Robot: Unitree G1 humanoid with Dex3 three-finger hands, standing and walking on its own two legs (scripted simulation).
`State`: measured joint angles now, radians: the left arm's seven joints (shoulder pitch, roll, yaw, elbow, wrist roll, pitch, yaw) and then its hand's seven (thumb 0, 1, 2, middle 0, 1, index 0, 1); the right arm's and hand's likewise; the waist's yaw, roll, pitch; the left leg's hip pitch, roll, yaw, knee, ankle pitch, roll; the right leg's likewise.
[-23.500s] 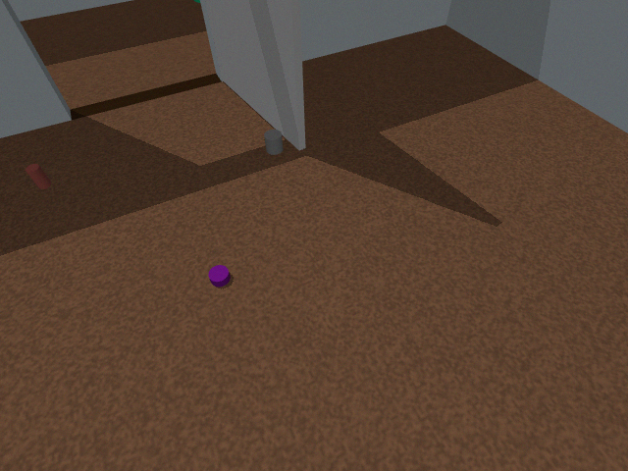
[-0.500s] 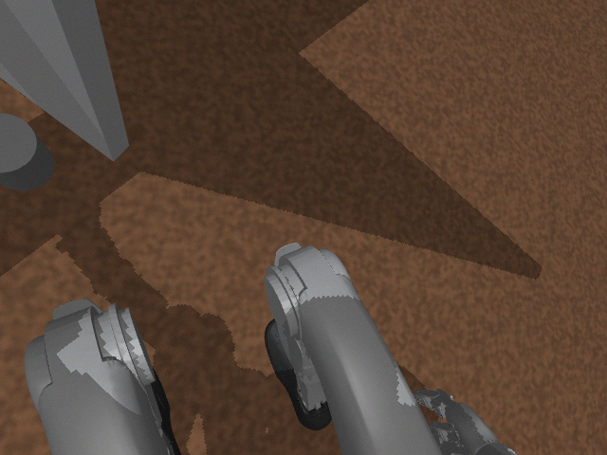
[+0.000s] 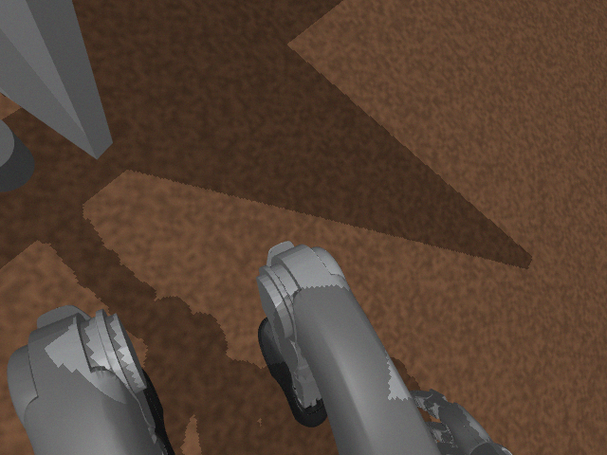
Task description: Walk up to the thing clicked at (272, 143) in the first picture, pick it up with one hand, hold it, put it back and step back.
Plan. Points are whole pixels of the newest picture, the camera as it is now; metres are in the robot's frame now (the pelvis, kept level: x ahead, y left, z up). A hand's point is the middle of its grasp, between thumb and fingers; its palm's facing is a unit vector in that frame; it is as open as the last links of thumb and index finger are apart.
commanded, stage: rise first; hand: left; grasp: from above
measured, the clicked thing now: out of the picture +0.55 +0.29 -0.28
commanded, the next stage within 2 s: approach in 0.26 s
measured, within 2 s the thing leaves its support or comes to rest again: neither
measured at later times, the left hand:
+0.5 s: hand out of the picture +0.50 +0.30 -0.16, palm faces -0.44 -0.10 -0.89, open 13.7 cm
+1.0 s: hand out of the picture +0.53 +0.28 -0.15, palm faces -0.46 -0.10 -0.88, open 13.0 cm
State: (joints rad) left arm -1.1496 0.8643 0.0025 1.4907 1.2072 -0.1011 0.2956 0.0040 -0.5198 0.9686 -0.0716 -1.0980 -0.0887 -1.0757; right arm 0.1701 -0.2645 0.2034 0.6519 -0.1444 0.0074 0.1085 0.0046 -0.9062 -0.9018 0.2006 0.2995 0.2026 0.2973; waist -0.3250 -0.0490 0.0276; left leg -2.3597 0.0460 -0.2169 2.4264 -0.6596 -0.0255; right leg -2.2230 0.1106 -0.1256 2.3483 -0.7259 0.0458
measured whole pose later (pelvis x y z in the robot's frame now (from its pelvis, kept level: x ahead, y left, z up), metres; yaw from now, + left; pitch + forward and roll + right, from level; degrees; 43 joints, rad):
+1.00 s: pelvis +0.00 +0.00 +0.00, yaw +0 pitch +32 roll -9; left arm -1.26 0.86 -0.02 1.56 1.17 0.00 0.25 0.00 -0.40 0.99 -0.10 -1.24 -0.14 -1.18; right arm 0.22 -0.28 0.24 0.62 -0.14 0.04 0.09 0.00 -0.90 -0.90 0.20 0.30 0.20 0.30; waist -0.38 -0.03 0.05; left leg -2.36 0.06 -0.21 2.42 -0.65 -0.02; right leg -2.24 0.12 -0.12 2.35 -0.70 0.05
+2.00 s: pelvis +0.00 +0.00 -0.01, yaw -3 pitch +30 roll -12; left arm -1.24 0.97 -0.01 1.66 1.19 -0.08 0.45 0.00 -0.35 1.06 -0.09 -1.22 -0.15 -1.19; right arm 0.15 -0.31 0.34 0.60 -0.21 -0.10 0.14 0.00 -0.90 -0.90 0.20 0.30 0.20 0.30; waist -0.43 -0.13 0.16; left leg -2.36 0.06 -0.27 2.49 -0.69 -0.03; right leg -2.22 0.14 -0.17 2.37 -0.72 0.05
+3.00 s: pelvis +0.00 +0.01 +0.00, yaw -5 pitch +29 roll -15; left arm -1.24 1.04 -0.04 1.69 1.17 -0.08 0.50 0.00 -0.32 0.96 -0.08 -1.20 -0.17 -1.16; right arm 0.13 -0.32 0.40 0.59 -0.23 -0.15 0.17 0.00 -0.90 -0.90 0.20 0.30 0.20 0.30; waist -0.45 -0.16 0.20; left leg -2.34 0.06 -0.30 2.49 -0.69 -0.02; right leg -2.18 0.15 -0.19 2.33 -0.71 0.06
